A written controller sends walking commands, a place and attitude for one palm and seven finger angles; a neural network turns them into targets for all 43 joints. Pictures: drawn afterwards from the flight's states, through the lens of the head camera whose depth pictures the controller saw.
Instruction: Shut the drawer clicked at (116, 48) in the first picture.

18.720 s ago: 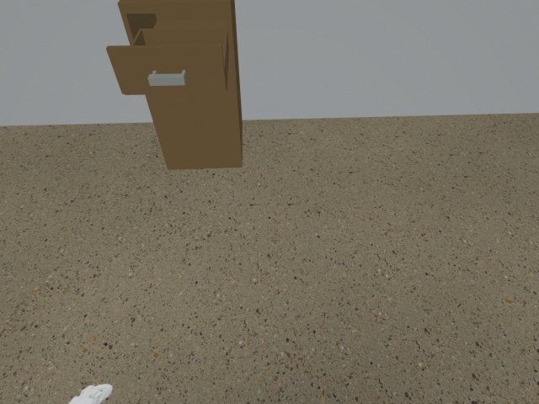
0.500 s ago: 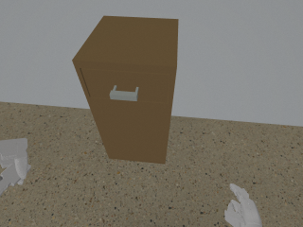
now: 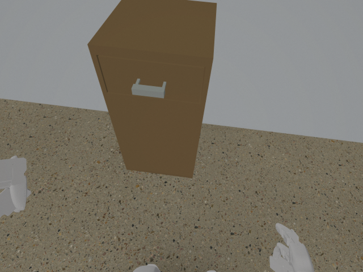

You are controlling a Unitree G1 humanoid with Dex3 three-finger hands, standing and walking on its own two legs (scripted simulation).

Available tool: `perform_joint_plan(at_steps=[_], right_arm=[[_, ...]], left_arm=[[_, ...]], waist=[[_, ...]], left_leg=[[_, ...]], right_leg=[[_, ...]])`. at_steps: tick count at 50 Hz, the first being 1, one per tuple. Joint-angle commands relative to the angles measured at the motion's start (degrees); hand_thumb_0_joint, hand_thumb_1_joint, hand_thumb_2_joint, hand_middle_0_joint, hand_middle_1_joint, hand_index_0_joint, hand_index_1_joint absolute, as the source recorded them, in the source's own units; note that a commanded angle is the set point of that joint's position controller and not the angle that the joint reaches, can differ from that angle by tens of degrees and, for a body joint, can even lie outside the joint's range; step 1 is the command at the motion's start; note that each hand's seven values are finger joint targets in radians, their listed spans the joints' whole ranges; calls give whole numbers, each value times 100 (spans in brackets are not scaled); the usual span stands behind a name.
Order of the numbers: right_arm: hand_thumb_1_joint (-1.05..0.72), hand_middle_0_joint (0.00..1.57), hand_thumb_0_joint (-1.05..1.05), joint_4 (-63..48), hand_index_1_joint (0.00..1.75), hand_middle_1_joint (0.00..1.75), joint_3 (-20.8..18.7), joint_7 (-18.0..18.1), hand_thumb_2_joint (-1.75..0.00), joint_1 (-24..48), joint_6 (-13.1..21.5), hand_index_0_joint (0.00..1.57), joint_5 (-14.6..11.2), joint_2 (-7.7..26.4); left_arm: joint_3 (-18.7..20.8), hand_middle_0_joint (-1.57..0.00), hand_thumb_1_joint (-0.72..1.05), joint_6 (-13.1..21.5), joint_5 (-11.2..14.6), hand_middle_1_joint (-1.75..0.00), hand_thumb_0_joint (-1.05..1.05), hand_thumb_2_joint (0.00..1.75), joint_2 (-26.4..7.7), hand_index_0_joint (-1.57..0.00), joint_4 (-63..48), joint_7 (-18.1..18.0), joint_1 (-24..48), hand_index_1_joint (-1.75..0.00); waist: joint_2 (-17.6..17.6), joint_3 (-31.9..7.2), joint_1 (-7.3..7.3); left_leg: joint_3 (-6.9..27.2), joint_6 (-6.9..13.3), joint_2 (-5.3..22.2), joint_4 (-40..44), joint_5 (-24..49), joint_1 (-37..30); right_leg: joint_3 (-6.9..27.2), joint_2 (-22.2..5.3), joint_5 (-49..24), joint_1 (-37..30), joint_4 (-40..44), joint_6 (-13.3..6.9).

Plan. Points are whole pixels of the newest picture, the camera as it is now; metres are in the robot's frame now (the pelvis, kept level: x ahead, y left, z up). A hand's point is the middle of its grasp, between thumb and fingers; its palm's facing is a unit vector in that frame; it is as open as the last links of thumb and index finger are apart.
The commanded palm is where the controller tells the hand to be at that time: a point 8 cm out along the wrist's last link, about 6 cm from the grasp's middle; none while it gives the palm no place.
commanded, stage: step back with the hand held close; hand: left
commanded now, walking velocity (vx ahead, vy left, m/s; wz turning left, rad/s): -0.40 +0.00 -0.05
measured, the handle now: (150, 86) +0.70 +0.15 -0.04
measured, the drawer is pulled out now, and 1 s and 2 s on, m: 0.00 0.00 0.00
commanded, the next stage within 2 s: stop stepping back and stand still in 0.44 s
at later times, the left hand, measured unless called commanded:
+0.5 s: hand out of the picture +0.10 +0.23 +0.18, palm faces +0.34 -0.84 -0.42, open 3.2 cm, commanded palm +0.04 +0.27 +0.19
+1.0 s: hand out of the picture +0.06 +0.23 +0.17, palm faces +0.26 -0.90 -0.34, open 3.2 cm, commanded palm -0.02 +0.28 +0.19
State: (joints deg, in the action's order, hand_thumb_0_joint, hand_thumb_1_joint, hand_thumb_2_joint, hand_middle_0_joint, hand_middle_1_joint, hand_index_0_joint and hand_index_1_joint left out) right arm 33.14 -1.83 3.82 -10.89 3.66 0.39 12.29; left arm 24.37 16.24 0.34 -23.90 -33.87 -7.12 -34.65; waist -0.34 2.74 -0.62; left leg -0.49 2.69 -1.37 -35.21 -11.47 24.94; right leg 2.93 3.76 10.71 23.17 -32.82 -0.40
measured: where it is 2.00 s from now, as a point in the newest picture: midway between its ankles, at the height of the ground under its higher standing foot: outside the picture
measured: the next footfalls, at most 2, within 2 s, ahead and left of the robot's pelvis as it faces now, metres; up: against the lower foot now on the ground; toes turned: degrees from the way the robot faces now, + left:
right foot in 0.50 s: -0.23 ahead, -0.15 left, +0.00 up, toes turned -3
left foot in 0.86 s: -0.05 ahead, +0.11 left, +0.00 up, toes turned -5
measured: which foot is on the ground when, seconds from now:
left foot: down 0.00-0.72, up 0.74-0.84, down 0.86-1.00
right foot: down 0.00-0.16, up 0.18-0.48, down 0.50-0.90, up 0.92-1.00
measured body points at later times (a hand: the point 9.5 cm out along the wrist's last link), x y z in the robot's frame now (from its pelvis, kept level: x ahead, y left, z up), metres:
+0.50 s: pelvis -0.11 +0.00 +0.00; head -0.06 +0.04 +0.44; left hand +0.07 +0.28 +0.20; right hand +0.09 -0.21 -0.07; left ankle +0.07 +0.09 -0.72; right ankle -0.27 -0.14 -0.73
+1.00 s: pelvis -0.19 +0.02 +0.00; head -0.16 +0.06 +0.45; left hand +0.04 +0.28 +0.19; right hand -0.08 -0.24 -0.07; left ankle -0.09 +0.11 -0.72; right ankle -0.24 -0.11 -0.69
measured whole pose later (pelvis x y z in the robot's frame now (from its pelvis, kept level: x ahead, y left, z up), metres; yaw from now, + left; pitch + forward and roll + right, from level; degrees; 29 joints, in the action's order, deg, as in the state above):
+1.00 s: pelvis -0.19 +0.02 +0.00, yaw -8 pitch -1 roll -1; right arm 38.3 -0.2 4.1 -13.3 10.6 0.6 9.7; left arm 22.4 12.3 1.8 -21.9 -32.9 -8.3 -27.7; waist -5.4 3.2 -1.7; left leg -2.0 1.1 1.0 -34.4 -10.4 22.4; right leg 1.0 -0.5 28.6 19.5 -51.9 0.5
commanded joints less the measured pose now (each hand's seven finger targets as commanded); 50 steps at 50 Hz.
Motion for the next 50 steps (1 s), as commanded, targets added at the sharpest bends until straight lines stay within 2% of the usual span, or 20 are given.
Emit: perform_joint_plan(at_steps=[1,6,9,10,15,21,25,26,28,30,32,33,35,37,40,42,44,45,47,50], right_arm=[[-90,20,0,-797,30,30,-362,-26,-90,284,179,20,-50,676],[-90,20,0,-828,30,30,-288,24,-90,409,90,20,-35,686],[-90,20,0,-1018,30,30,-275,125,-90,635,360,20,30,836],[-90,20,0,-916,30,30,-287,136,-90,507,438,20,79,771],[-90,20,0,-619,30,30,-349,-16,-90,400,670,20,86,657],[-90,20,0,-147,30,30,-222,-93,-90,123,785,20,240,568],[-90,20,0,-177,30,30,-104,-26,-90,306,612,20,176,283],[-90,20,0,-371,30,30,-5,38,-90,525,691,20,181,267],[-90,20,0,-405,30,30,-136,113,-90,392,737,20,84,438],[-90,20,0,-671,30,30,-124,105,-90,579,641,20,42,517],[-90,20,0,-796,30,30,-92,57,-90,753,594,20,7,578],[-90,20,0,-814,30,30,-77,85,-90,770,521,20,-17,640],[-90,20,0,-731,30,30,-58,138,-90,549,400,20,-9,536],[-90,20,0,-589,30,30,-183,155,-90,508,246,20,-48,489],[-90,20,0,-520,30,30,-40,96,-90,383,438,20,-61,448],[-90,20,0,-373,30,30,-68,166,-90,298,645,20,-92,644],[-90,20,0,-410,30,30,-130,217,-90,165,957,20,-86,916],[-90,20,0,-443,30,30,-120,187,-90,22,1041,20,-45,844],[-90,20,0,-389,30,30,-101,97,-90,-17,1119,20,59,633],[-90,20,0,-544,30,30,-92,-102,-90,150,1106,20,3,581]], left_arm=[[511,-140,90,334,167,-160,0,90,-908,-140,-1057,-161,-88,-160],[614,-140,90,394,171,-160,0,90,-1034,-140,-1308,-293,-266,-160],[674,-140,90,486,-31,-160,0,90,-979,-140,-1588,-244,10,-160],[822,-140,90,469,-81,-160,0,90,-1096,-140,-1609,-266,166,-160],[491,-140,90,383,132,-160,0,90,-716,-140,-1390,-260,2,-160],[182,-140,90,613,282,-160,0,90,-709,-140,-1381,-119,381,-160],[588,-140,90,767,276,-160,0,90,-1331,-140,-1861,-138,916,-160],[859,-140,90,787,274,-160,0,90,-1605,-140,-1963,-158,944,-160],[588,-140,90,620,266,-160,0,90,-1187,-140,-1707,-23,731,-160],[665,-140,90,265,376,-160,0,90,-1010,-140,-1510,52,0,-160],[771,-140,90,192,481,-160,0,90,-983,-140,-1231,51,-84,-160],[805,-140,90,178,477,-160,0,90,-967,-140,-1018,23,-85,-160],[998,-140,90,80,490,-160,0,90,-1111,-140,-654,-38,-559,-160],[961,-140,90,72,559,-160,0,90,-1237,-140,-875,-38,-276,-160],[657,-140,90,117,331,-160,0,90,-957,-140,-1053,-91,541,-160],[99,-140,90,81,211,-160,0,90,-597,-140,-896,-105,1003,-160],[-38,-140,90,160,127,-160,0,90,-577,-140,-1203,-179,1228,-160],[106,-140,90,224,90,-160,0,90,-748,-140,-1391,-233,1362,-160],[359,-140,90,253,168,-160,0,90,-1043,-140,-1979,-216,1124,-160],[576,-140,90,166,219,-160,0,90,-962,-140,-2155,-194,-328,-160]], waist=[[-611,-1181,-115],[-119,-978,-139],[2138,-904,-79],[1862,-859,-86],[851,-939,74],[1605,-1436,32],[-510,-1440,8],[-415,-1416,113],[-786,-1491,-90],[838,-1710,35],[1667,-826,72],[1510,-270,-13],[441,-349,-13],[-1681,219,-4],[-1097,204,-147],[416,379,-252],[2030,-78,-129],[1888,-395,-68],[1456,-1240,-77],[1470,-1416,76]], left_leg=[[207,-117,73,-282,-874,-390],[710,45,451,539,-987,-860],[2626,812,2142,3087,-3248,1942],[2626,906,2385,3273,-3395,2297],[1385,526,1731,2425,-1736,167],[710,-423,1539,2629,-591,-1868],[-259,-417,551,-435,189,-2431],[-405,-403,487,-456,-55,-2048],[-297,-353,445,242,1153,-2454],[220,-174,725,896,1763,-2836],[743,-284,941,2394,-1658,-1372],[548,-571,781,2390,-2582,-849],[-115,-792,284,641,-1763,-1347],[167,-559,63,-2822,-596,-1135],[233,-297,713,-1683,-602,-138],[19,-262,465,417,-233,-926],[1716,127,1417,1705,314,-1618],[2569,468,1784,1810,815,-1874],[2575,278,1792,1730,1591,-2387],[1475,408,1487,1971,-677,-1149]], right_leg=[[1479,-1501,-585,-292,1397,-479],[676,-1018,818,613,1147,-246],[-65,329,869,-1598,-2436,193],[161,344,1056,-1679,-3556,186],[-244,66,1812,-566,-2396,122],[-564,-20,2243,-624,1039,-221],[785,-1779,-890,645,2140,-559],[453,-1786,-1965,312,1760,-479],[-266,-1114,-1355,136,945,-175],[-671,-268,335,95,220,81],[-830,128,2480,-459,467,-92],[-953,225,3104,-353,700,-220],[-525,-417,3388,494,1598,-590],[1368,-2008,4103,2260,2675,-1207],[293,-1854,1902,597,1791,-842],[-511,-1096,1423,342,419,-313],[-641,-521,1444,510,-1245,84],[-315,-329,1902,658,-1774,70],[-111,-452,1951,598,-2397,73],[-304,-477,1726,-525,-1836,48]])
